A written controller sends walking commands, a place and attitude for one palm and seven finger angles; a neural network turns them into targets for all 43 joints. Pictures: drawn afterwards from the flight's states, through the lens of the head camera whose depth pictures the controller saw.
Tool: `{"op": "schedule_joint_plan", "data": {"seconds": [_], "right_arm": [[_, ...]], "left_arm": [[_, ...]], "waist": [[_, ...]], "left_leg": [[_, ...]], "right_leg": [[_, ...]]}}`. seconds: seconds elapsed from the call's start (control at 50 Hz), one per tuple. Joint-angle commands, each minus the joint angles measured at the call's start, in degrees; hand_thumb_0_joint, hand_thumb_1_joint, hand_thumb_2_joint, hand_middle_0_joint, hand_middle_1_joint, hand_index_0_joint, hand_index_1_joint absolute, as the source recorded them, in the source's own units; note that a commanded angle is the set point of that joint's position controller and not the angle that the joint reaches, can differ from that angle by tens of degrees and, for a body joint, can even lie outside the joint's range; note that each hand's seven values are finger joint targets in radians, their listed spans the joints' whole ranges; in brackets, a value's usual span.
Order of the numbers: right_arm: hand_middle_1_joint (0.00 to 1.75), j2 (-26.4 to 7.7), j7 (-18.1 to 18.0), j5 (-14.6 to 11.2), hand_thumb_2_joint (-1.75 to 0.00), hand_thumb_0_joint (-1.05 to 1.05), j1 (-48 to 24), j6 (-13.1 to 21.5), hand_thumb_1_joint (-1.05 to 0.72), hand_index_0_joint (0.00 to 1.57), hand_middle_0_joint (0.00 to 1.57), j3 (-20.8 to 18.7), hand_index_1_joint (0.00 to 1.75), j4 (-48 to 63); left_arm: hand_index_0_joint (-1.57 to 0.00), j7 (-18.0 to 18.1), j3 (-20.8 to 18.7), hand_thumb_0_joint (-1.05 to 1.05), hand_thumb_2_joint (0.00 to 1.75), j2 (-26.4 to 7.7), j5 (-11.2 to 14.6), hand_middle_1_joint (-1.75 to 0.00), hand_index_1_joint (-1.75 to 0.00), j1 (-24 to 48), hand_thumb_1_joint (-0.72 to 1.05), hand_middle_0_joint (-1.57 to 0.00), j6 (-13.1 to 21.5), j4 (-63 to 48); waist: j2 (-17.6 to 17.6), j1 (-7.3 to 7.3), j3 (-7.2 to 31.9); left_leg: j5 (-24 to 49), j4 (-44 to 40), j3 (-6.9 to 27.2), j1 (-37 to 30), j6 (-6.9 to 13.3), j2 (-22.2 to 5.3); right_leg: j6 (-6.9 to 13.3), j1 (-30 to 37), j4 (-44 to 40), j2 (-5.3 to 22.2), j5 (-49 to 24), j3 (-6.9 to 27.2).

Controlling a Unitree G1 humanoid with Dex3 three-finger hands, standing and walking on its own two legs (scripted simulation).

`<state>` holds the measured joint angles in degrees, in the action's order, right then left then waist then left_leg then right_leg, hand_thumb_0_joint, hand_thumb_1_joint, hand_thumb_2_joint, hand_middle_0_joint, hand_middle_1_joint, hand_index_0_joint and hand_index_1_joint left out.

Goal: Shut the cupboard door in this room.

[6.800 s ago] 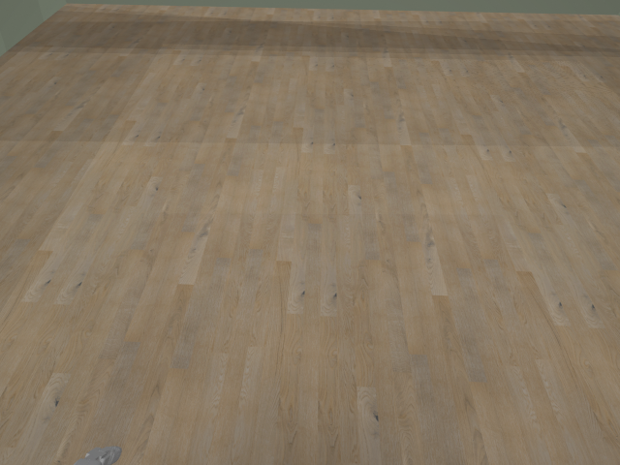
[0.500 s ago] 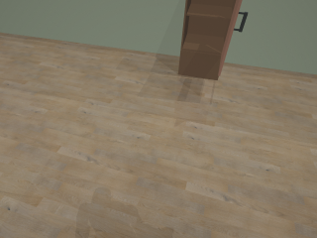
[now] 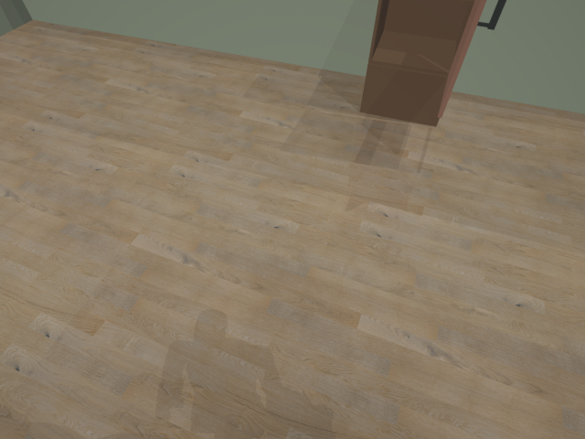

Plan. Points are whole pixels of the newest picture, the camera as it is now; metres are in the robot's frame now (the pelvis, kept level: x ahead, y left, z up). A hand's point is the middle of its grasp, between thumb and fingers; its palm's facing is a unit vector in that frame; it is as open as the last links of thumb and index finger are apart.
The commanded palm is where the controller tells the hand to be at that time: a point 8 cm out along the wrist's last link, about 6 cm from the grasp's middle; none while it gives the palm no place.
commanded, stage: stand and wait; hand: left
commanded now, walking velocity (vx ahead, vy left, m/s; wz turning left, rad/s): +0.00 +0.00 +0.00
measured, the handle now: (492, 8) +1.44 -0.62 -0.01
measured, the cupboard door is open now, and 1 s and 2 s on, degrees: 86 86 86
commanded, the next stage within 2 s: turn or walk to find it in 0.12 s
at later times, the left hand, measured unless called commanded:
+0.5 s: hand out of the picture -0.01 +0.18 -0.17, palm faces +0.09 -0.97 -0.21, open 7.3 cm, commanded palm none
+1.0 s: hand out of the picture +0.02 +0.22 -0.16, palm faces +0.19 -0.94 -0.27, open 7.4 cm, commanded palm none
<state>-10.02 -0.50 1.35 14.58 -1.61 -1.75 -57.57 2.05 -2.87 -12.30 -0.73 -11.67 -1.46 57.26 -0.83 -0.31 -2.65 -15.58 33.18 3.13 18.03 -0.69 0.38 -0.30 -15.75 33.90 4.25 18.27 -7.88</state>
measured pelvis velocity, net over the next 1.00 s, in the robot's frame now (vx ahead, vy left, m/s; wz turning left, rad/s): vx -0.03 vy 0.00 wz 0.19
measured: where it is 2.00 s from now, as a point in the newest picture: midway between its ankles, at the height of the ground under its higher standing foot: outside the picture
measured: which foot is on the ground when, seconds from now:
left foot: down 0.00-1.00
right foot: down 0.00-1.00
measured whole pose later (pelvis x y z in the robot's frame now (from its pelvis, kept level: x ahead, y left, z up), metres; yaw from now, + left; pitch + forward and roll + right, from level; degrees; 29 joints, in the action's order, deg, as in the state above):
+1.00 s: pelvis -0.03 +0.00 +0.00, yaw +11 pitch +1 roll -1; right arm -9.8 -0.3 1.9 16.2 -1.8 -2.2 -56.2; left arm 1.5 -3.6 -12.9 -0.6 -8.9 -2.7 55.4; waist -0.7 -2.3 -3.3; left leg -12.0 31.4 6.9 20.9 -0.1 2.0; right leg -1.5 -20.7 48.3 1.2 28.4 -3.8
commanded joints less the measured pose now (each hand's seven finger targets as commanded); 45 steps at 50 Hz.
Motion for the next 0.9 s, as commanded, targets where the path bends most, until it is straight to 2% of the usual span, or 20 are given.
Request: {"op": "schedule_joint_plan", "data": {"seconds": [0.0, 0.02, 0.04, 0.1, 0.12, 0.14, 0.16, 0.18, 0.22, 0.24, 0.28, 0.36, 0.42, 0.44, 0.54, 0.74, 0.8, 0.84, 0.86, 0.88], "right_arm": [[0.3, -4.7, -0.7, -0.4, -0.9, 0.0, -0.3, 0.7, -0.9, 0.2, 0.2, -1.2, 0.3, 3.7], [0.3, -5.4, -0.7, -0.2, -0.9, 0.0, -1.4, 0.3, -0.9, 0.2, 0.2, -1.3, 0.3, 3.6], [0.3, -5.2, -0.6, -0.2, -0.9, 0.0, -1.7, 0.2, -0.9, 0.2, 0.2, -1.3, 0.3, 3.1], [0.3, -3.8, -0.4, -0.4, -0.9, 0.0, 0.5, 0.5, -0.9, 0.2, 0.2, -0.7, 0.3, 0.8], [0.3, -4.5, -0.3, -0.5, -0.9, 0.0, 1.2, 0.8, -0.9, 0.2, 0.2, -0.7, 0.3, 0.3], [0.3, -5.7, -0.3, -0.4, -0.9, 0.0, 1.1, 1.2, -0.9, 0.2, 0.2, -0.7, 0.3, 0.0], [0.3, -7.5, -0.3, -0.3, -0.9, 0.0, -0.1, 1.2, -0.9, 0.2, 0.2, -1.0, 0.3, 0.5], [0.3, -8.6, -0.4, -0.3, -0.9, 0.0, -1.4, 1.2, -0.9, 0.2, 0.2, -1.2, 0.3, 0.8], [0.3, -9.2, -0.7, -0.4, -0.9, 0.0, -1.4, 1.6, -0.9, 0.2, 0.2, -1.2, 0.3, 0.5], [0.3, -9.4, -0.9, -0.4, -0.9, 0.0, -2.1, 1.7, -0.9, 0.2, 0.2, -1.1, 0.3, 0.5], [0.3, -9.1, -1.0, -0.6, -0.9, 0.0, -3.1, 1.7, -0.9, 0.2, 0.2, -0.9, 0.3, 0.6], [0.3, -5.9, -0.9, -0.6, -0.9, 0.0, -2.1, 1.4, -0.9, 0.2, 0.2, -0.3, 0.3, -0.4], [0.3, -5.5, -0.8, -0.5, -0.9, 0.0, -0.8, 1.5, -0.9, 0.2, 0.2, -0.1, 0.3, -1.4], [0.3, -5.8, -0.9, -0.5, -0.9, 0.0, -0.9, 1.7, -0.9, 0.2, 0.2, 0.0, 0.3, -1.7], [0.3, -6.5, -0.9, -0.7, -0.9, 0.0, -0.8, 1.8, -0.9, 0.2, 0.2, 0.0, 0.3, -2.5], [0.3, -7.2, -0.1, 0.0, -0.9, 0.0, 0.7, 0.3, -0.9, 0.2, 0.2, -1.6, 0.3, 1.5], [0.3, -8.3, 0.1, 0.3, -0.9, 0.0, 1.8, 0.3, -0.9, 0.2, 0.2, -2.1, 0.3, 2.9], [0.3, -11.1, -0.1, 0.5, -0.9, 0.0, 1.6, 0.6, -0.9, 0.2, 0.2, -2.7, 0.3, 4.3], [0.3, -12.2, -0.4, 0.4, -0.9, 0.0, 2.2, 0.9, -0.9, 0.2, 0.2, -3.2, 0.3, 4.6], [0.3, -12.7, -0.7, 0.3, -0.9, 0.0, 3.5, 1.1, -0.9, 0.2, 0.2, -3.4, 0.3, 4.5]], "left_arm": [[-0.2, 0.0, -1.1, 0.0, 0.9, -8.4, -0.4, -0.3, -0.3, -5.6, 0.9, -0.2, 1.8, -1.3], [-0.2, -0.1, -0.9, 0.0, 0.9, -8.5, -0.5, -0.3, -0.3, -4.8, 0.9, -0.2, 1.8, -1.6], [-0.2, -0.1, -0.6, 0.0, 0.9, -7.9, -0.7, -0.3, -0.3, -3.5, 0.9, -0.2, 1.7, -1.7], [-0.2, -0.3, 0.0, 0.0, 0.9, -6.9, -0.5, -0.3, -0.3, -1.7, 0.9, -0.2, 1.9, -0.6], [-0.2, -0.2, 0.1, 0.0, 0.9, -7.0, -0.2, -0.3, -0.3, -1.7, 0.9, -0.2, 1.7, -0.3], [-0.2, -0.2, 0.0, 0.0, 0.9, -6.5, -0.1, -0.3, -0.3, -2.5, 0.9, -0.2, 1.5, -0.3], [-0.2, -0.2, -0.1, 0.0, 0.9, -6.0, -0.1, -0.3, -0.3, -3.3, 0.9, -0.2, 1.2, -0.5], [-0.2, -0.3, -0.2, 0.0, 0.9, -5.8, -0.2, -0.3, -0.3, -3.5, 0.9, -0.2, 1.1, -0.5], [-0.2, -0.2, -0.2, 0.0, 0.9, -4.8, 0.1, -0.3, -0.3, -3.6, 0.9, -0.2, 1.0, -0.1], [-0.2, -0.2, 0.1, 0.0, 0.9, -4.0, 0.2, -0.3, -0.3, -4.9, 0.9, -0.2, 1.0, 0.3], [-0.2, -0.2, 0.4, 0.0, 0.9, -3.8, 0.0, -0.3, -0.3, -6.3, 0.9, -0.2, 1.1, 1.5], [-0.2, -0.3, 0.4, 0.0, 0.9, -5.3, -0.1, -0.3, -0.3, -5.7, 0.9, -0.2, 1.6, 2.7], [-0.2, -0.4, 0.6, 0.0, 0.9, -5.0, 0.0, -0.3, -0.3, -4.7, 0.9, -0.2, 1.6, 3.2], [-0.2, -0.4, 0.8, 0.0, 0.9, -4.5, 0.0, -0.3, -0.3, -5.0, 0.9, -0.2, 1.6, 3.4], [-0.2, -0.3, 0.6, 0.0, 0.9, -4.6, 0.1, -0.3, -0.3, -5.8, 0.9, -0.2, 1.4, 4.5], [-0.2, -0.1, -1.9, 0.0, 0.9, -7.5, -0.3, -0.3, -0.3, -2.4, 0.9, -0.2, 0.1, -0.9], [-0.2, -0.3, -2.3, 0.0, 0.9, -7.1, -0.3, -0.3, -0.3, -0.3, 0.9, -0.2, -0.2, -3.0], [-0.2, -0.4, -2.2, 0.0, 0.9, -5.3, 0.0, -0.3, -0.3, -1.1, 0.9, -0.2, -0.3, -4.0], [-0.2, -0.4, -2.0, 0.0, 0.9, -4.3, -0.2, -0.3, -0.3, -0.8, 0.9, -0.2, -0.3, -4.7], [-0.2, -0.5, -1.8, 0.0, 0.9, -4.3, -0.2, -0.3, -0.3, 0.4, 0.9, -0.2, -0.3, -5.5]], "waist": [[15.0, 1.81, 2.3], [13.9, 2.1, 0.8], [10.7, 1.36, -0.3], [6.8, -0.46, 0.7], [6.1, -0.62, 1.4], [4.2, -0.2, 2.3], [2.0, 0.51, 2.0], [1.2, 0.91, 0.6], [-5.2, 0.85, 2.6], [-6.0, 1.52, 3.8], [-4.7, 1.94, 4.0], [3.0, 0.83, 2.7], [2.1, 0.21, 1.4], [0.4, 0.53, 1.2], [0.5, 1.14, -0.4], [2.9, 0.8, -0.2], [-1.8, -0.02, -0.4], [-10.6, 0.01, 0.3], [-13.9, -0.44, 1.3], [-14.4, -1.1, 2.9]], "left_leg": [[-2.2, 3.3, -2.1, 7.0, 0.3, -0.9], [-8.3, 7.6, -1.5, 5.4, 0.2, -1.9], [-8.9, 9.4, -1.8, 3.5, 0.3, -2.5], [-1.6, 1.3, -3.4, -2.5, -0.2, -3.2], [6.6, -3.1, -3.2, -5.1, 0.0, -3.9], [14.3, -5.1, -1.4, -6.7, 0.6, -5.3], [16.0, -5.9, -0.1, -6.3, 1.3, -7.1], [17.3, -6.1, 1.2, -4.7, 1.8, -7.9], [24.3, -8.7, 4.9, -3.6, 3.6, -9.5], [24.4, -9.4, 5.6, -4.2, 4.4, -10.2], [21.1, -8.9, 4.3, -3.6, 3.9, -9.3], [11.7, -6.0, -1.8, -3.7, 0.8, -5.1], [11.6, -7.9, -1.4, -4.9, 0.8, -5.6], [12.7, -8.7, -0.8, -5.2, 1.0, -6.2], [12.0, -10.1, -0.1, -2.6, 1.3, -6.4], [2.6, -2.7, 0.6, 6.2, 1.9, -4.9], [0.4, -6.7, 6.4, 8.5, 3.0, -6.0], [-1.2, -15.8, 19.0, 8.9, 6.0, -10.3], [1.9, -18.3, 24.6, 5.0, 8.5, -12.7], [5.5, -18.5, 27.3, 1.1, 10.8, -14.2]], "right_leg": [[6.3, 7.5, -17.1, 16.1, -6.7, 17.3], [9.0, 3.8, -18.9, 17.9, -8.0, 17.9], [9.4, 1.0, -18.4, 17.1, -9.1, 15.8], [6.5, 1.2, -12.2, 12.4, -16.7, 8.4], [4.5, 1.1, -9.8, 10.9, -16.0, 5.9], [2.4, 1.1, -7.4, 8.6, -14.5, 3.8], [0.9, 0.7, -6.8, 6.6, -10.6, 2.7], [0.1, 0.9, -6.4, 5.1, -10.3, 2.2], [-1.0, 4.6, -2.4, 3.3, -12.0, 0.7], [-1.2, 5.4, -2.7, 2.6, -10.1, 1.0], [-0.8, 7.2, -5.9, 3.1, -10.3, 2.1], [1.5, 6.7, -11.6, 7.6, -11.5, 5.1], [1.1, 5.0, -12.0, 6.6, -8.4, 4.1], [0.7, 5.1, -11.7, 5.8, -8.7, 3.6], [0.3, 7.2, -11.6, 5.2, -8.3, 3.0], [2.9, 3.8, -10.9, 10.9, 5.2, 3.4], [1.6, 2.1, -5.6, 8.0, 8.1, 1.2], [-0.7, 1.5, 4.8, 1.2, 5.7, -0.4], [-1.0, -2.0, 10.9, -1.3, 7.4, 0.9], [-0.9, -5.7, 16.8, -2.1, 11.5, 3.7]]}}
